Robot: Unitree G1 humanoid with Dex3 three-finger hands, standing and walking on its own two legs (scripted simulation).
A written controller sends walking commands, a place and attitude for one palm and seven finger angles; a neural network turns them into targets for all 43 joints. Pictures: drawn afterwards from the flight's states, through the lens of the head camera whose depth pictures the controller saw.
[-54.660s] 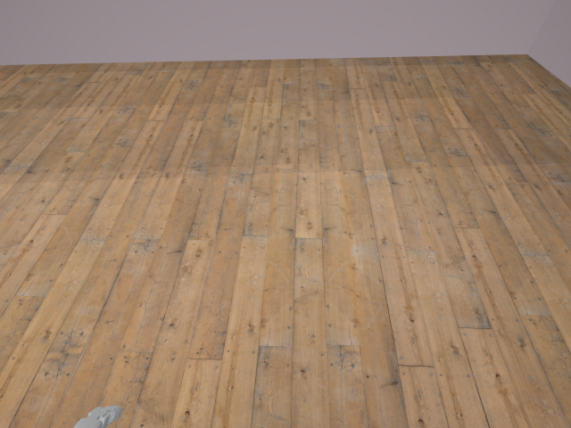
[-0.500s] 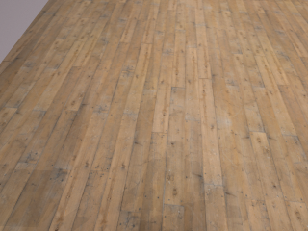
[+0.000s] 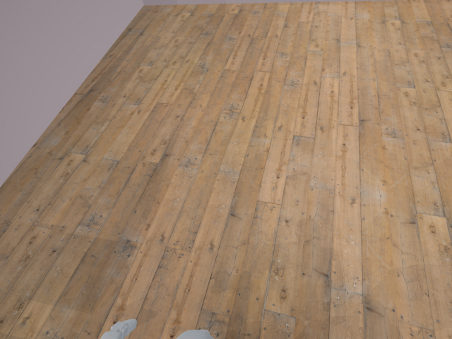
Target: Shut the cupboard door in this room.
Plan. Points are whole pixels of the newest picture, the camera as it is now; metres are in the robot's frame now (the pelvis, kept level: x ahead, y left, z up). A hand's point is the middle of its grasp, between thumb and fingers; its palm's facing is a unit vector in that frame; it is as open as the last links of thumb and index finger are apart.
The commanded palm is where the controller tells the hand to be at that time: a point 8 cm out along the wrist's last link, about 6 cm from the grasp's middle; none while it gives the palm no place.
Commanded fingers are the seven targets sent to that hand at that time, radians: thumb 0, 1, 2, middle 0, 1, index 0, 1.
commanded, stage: turn or walk to find it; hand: left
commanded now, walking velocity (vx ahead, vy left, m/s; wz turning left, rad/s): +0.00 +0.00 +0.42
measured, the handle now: out of the picture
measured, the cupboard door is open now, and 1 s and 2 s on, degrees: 88 88 88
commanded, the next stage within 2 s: stand and wait in 1.46 s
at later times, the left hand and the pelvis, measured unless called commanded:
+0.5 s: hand out of the picture -0.04 +0.24 -0.18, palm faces +0.29 -0.93 -0.24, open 7.3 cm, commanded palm none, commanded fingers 0.00 0.90 0.90 -0.20 -0.30 -0.20 -0.30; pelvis -0.01 +0.03 +0.00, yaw +13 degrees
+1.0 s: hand out of the picture +0.04 +0.20 -0.13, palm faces +0.40 -0.88 -0.28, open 7.3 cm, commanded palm none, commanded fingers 0.00 0.90 0.90 -0.20 -0.30 -0.20 -0.30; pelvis +0.01 -0.01 +0.00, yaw +25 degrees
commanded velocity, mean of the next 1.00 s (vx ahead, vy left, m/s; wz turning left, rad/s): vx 0.00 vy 0.00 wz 0.42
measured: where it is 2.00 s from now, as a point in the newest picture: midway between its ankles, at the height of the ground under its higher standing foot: outside the picture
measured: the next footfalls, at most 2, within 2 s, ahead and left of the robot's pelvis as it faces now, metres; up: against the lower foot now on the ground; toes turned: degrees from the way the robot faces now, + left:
left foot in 0.40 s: +0.00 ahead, +0.13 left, +0.00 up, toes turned +16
right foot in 0.90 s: +0.08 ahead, -0.08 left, +0.00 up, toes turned +17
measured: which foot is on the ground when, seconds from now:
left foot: up 0.00-0.38, down 0.40-0.90, up 0.92-1.00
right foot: down 0.00-0.40, up 0.42-0.88, down 0.90-1.00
